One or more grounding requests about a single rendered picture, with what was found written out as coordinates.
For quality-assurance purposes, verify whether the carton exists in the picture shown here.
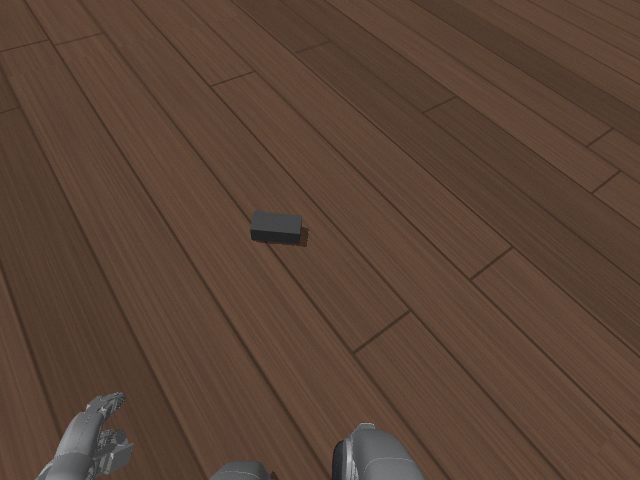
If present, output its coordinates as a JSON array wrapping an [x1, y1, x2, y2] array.
[[250, 211, 302, 244]]

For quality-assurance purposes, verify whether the left robot arm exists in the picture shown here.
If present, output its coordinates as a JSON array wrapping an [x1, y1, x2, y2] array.
[[35, 452, 95, 480]]

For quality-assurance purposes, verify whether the left robot hand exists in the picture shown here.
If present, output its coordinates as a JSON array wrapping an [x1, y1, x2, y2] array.
[[54, 392, 134, 478]]

